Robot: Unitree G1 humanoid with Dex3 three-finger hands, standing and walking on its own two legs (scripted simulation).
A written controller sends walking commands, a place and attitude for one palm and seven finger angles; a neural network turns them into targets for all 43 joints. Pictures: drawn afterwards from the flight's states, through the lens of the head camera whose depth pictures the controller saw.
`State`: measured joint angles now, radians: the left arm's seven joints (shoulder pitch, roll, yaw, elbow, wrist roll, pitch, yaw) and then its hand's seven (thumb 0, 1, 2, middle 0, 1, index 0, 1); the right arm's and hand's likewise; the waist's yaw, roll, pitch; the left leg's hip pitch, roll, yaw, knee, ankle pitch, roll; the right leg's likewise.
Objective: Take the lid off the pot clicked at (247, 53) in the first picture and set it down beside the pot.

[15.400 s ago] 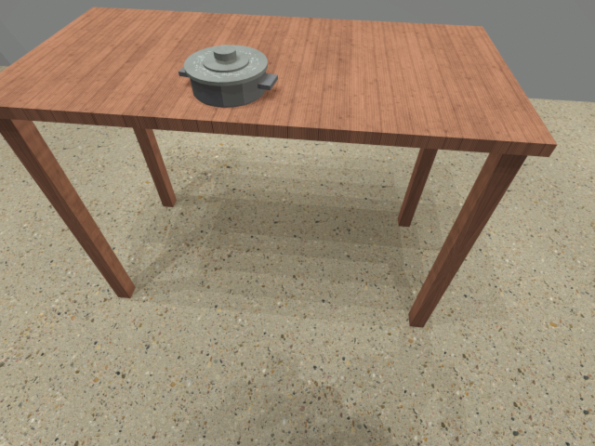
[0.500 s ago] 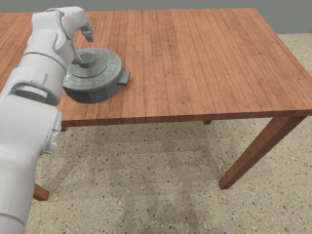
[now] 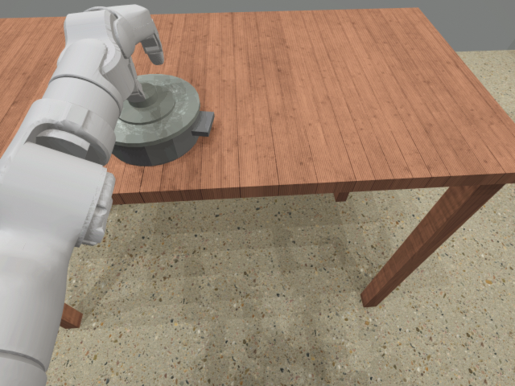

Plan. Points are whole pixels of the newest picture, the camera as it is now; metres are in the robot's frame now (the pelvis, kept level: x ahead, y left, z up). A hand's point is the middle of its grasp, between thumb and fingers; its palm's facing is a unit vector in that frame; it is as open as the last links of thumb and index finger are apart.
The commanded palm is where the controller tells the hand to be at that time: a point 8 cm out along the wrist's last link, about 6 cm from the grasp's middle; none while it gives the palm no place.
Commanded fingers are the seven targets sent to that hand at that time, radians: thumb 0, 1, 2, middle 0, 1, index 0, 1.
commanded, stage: move the open hand above the knob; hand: left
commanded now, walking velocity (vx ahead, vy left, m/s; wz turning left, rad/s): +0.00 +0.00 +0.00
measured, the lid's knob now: (142, 95) +0.54 +0.14 +0.16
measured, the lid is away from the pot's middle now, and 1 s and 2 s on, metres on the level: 0.00 0.00 0.00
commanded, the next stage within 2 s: lower the open fingers around the knob in 0.60 s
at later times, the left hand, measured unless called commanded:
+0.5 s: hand (132, 73) +0.52 +0.14 +0.21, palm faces -0.31 -0.04 -0.95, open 10.5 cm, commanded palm +0.51 +0.13 +0.28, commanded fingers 0.00 -0.20 1.13 -0.66 -0.33 -0.66 -0.33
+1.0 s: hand (138, 85) +0.51 +0.13 +0.20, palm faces -0.39 -0.08 -0.92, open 10.5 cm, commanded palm +0.52 +0.13 +0.25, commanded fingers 0.00 -0.20 1.13 -0.66 -0.33 -0.66 -0.33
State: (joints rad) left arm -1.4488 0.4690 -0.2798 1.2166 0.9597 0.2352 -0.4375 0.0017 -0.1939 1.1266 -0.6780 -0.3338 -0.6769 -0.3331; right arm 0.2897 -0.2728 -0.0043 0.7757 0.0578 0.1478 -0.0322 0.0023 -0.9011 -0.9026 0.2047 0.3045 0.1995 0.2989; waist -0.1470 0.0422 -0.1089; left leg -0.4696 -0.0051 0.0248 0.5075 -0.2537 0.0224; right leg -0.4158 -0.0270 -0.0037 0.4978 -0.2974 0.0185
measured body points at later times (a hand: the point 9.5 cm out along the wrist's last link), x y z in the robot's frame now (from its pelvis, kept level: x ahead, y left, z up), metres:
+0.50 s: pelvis +0.01 -0.01 +0.00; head +0.06 -0.02 +0.45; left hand +0.53 +0.14 +0.27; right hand +0.03 -0.28 -0.13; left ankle -0.01 +0.11 -0.73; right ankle -0.04 -0.13 -0.73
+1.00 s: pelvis +0.00 +0.00 +0.00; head +0.06 -0.01 +0.45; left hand +0.52 +0.13 +0.25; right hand +0.03 -0.28 -0.14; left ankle -0.01 +0.11 -0.73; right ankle -0.04 -0.13 -0.73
